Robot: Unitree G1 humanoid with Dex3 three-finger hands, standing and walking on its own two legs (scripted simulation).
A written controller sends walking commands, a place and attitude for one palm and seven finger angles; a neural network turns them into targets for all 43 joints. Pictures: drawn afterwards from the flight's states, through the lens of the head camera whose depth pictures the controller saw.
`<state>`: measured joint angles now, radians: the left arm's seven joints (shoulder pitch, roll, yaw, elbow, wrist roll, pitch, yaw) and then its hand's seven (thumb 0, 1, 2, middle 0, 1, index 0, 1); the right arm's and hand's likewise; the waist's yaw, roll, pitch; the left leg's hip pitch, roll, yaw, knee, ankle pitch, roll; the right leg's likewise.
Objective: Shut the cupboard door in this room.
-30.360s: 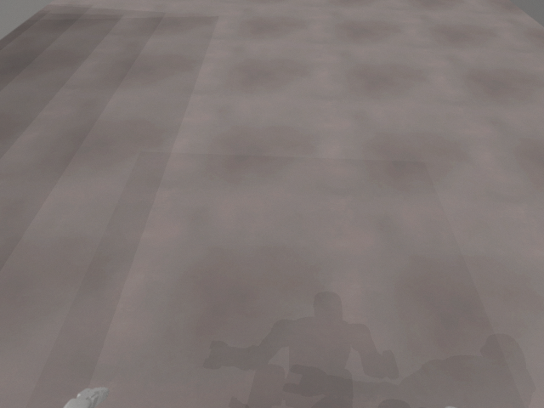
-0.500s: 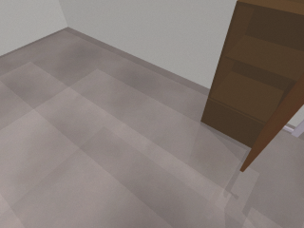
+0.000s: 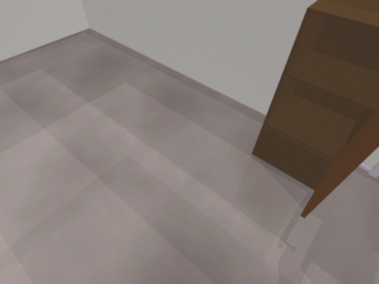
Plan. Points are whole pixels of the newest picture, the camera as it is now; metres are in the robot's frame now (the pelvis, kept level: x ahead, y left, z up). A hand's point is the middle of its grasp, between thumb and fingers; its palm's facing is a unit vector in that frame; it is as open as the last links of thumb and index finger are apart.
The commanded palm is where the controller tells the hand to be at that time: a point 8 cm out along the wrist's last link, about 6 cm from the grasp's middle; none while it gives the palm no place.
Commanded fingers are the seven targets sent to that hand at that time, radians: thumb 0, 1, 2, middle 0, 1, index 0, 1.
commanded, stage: stand and wait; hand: left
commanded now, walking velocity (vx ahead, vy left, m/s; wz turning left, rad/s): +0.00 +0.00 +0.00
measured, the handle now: out of the picture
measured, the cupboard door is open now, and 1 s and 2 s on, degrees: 88 88 88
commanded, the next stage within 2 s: turn or walk to find it in 0.06 s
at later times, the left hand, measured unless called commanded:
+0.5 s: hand out of the picture +0.00 +0.23 -0.19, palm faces +0.16 -0.96 -0.23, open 7.4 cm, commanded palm none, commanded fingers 0.00 0.90 0.90 -0.20 -0.30 -0.20 -0.30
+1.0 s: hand out of the picture -0.02 +0.17 -0.15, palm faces +0.35 -0.89 -0.30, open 7.4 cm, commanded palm none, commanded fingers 0.00 0.90 0.90 -0.20 -0.30 -0.20 -0.30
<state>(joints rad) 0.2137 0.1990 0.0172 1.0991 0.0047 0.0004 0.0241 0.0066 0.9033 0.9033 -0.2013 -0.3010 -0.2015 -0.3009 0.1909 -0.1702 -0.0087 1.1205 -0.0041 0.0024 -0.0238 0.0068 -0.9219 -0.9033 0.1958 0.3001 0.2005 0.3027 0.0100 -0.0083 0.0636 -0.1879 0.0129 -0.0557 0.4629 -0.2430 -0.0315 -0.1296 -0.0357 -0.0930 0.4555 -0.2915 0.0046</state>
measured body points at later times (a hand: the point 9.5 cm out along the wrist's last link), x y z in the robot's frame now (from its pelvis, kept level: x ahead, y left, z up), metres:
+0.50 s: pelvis -0.02 +0.02 -0.02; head +0.02 +0.04 +0.43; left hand -0.01 +0.28 -0.18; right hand +0.05 -0.22 -0.16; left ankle +0.00 +0.13 -0.74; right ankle -0.03 -0.11 -0.74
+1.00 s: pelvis -0.02 -0.05 +0.00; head +0.02 -0.07 +0.44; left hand -0.04 +0.21 -0.13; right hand +0.12 -0.28 -0.16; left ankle -0.06 +0.10 -0.67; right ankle -0.01 -0.15 -0.74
